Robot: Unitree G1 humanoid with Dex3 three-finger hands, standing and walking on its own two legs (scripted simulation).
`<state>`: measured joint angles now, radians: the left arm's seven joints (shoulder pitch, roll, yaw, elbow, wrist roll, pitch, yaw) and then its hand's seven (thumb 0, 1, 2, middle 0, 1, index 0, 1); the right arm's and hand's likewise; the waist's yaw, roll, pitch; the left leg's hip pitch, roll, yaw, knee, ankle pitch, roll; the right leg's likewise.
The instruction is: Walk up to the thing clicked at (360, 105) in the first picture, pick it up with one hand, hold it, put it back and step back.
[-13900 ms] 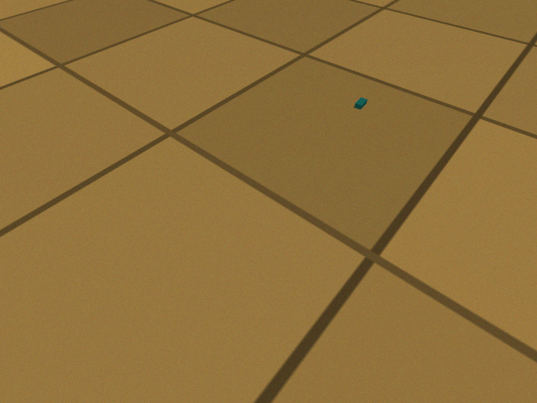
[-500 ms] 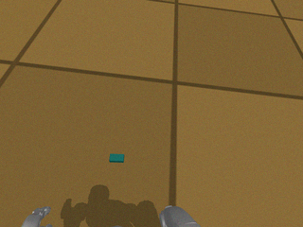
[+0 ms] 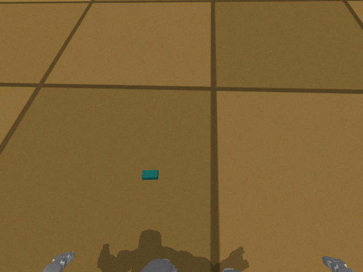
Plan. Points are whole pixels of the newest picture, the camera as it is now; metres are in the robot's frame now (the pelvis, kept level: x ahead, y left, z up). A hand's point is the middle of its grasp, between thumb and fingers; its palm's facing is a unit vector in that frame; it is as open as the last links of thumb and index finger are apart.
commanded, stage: walk up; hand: left
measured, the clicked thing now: (150, 174) +0.67 +0.26 -0.74
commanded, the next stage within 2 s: stand in 1.36 s
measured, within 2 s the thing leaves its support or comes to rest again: neither
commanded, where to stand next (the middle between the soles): +0.31 +0.01 m, yaw +1 degrees
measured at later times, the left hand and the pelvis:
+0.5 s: hand out of the picture -0.07 +0.24 -0.14, palm faces -0.01 -0.92 -0.40, open 7.4 cm; pelvis -0.11 -0.03 +0.00, yaw -2 degrees
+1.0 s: hand out of the picture -0.02 +0.26 -0.13, palm faces +0.05 -0.93 -0.37, open 7.4 cm; pelvis -0.10 -0.01 +0.01, yaw +2 degrees
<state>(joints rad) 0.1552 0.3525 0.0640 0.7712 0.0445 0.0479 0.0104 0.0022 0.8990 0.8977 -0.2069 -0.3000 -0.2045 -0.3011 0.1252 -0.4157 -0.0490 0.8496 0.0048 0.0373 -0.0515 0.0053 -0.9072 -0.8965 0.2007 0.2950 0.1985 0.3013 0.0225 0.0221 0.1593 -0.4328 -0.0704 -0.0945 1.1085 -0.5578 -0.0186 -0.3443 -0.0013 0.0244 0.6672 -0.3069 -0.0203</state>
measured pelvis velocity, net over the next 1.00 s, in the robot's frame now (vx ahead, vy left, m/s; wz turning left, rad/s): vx -0.10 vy -0.01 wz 0.03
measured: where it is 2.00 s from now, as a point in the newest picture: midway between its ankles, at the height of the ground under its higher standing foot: outside the picture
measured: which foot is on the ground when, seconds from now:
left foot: up 0.00-0.08, down 0.10-0.42, up 0.44-0.64, down 0.66-1.00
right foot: down 0.00-0.12, up 0.14-0.38, down 0.40-1.00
